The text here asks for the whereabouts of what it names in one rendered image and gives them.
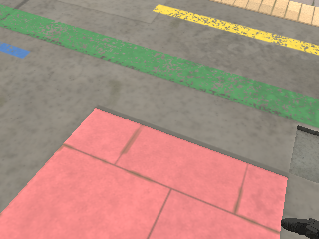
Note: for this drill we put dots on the right robot hand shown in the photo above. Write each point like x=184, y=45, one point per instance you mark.
x=308, y=227

